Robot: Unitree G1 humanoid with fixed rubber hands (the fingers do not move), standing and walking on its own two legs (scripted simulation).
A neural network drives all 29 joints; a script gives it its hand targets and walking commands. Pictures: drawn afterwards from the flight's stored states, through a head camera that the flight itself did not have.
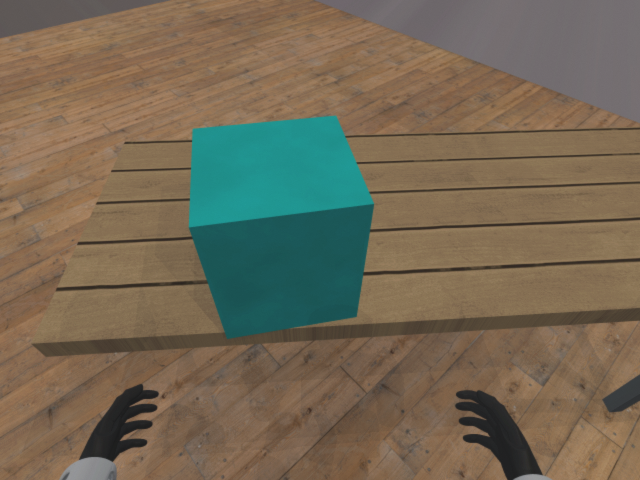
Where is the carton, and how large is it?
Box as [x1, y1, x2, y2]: [189, 116, 373, 338]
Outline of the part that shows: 336,116 195,128 192,131 189,229 227,338 356,316 373,202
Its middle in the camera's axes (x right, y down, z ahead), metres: -0.06 -0.02 +0.59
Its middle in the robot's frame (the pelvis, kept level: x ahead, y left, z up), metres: +0.48 +0.05 +0.04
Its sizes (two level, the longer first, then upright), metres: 0.210 0.200 0.250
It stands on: a table, 0.68 m high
